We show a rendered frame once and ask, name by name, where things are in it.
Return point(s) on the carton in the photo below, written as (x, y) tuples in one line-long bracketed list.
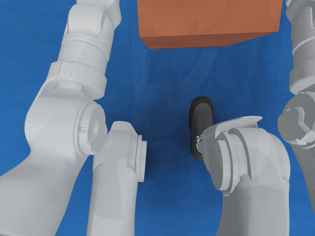
[(171, 24)]

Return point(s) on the robot right foot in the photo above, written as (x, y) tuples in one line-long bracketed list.
[(201, 116)]

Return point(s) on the robot left thigh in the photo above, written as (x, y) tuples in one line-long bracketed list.
[(114, 186)]

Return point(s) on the robot right forearm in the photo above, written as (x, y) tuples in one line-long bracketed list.
[(301, 14)]

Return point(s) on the robot left forearm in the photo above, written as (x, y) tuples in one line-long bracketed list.
[(85, 50)]

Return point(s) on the left robot upper arm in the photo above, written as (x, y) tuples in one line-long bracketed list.
[(61, 132)]

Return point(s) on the right robot upper arm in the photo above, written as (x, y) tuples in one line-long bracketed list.
[(296, 126)]

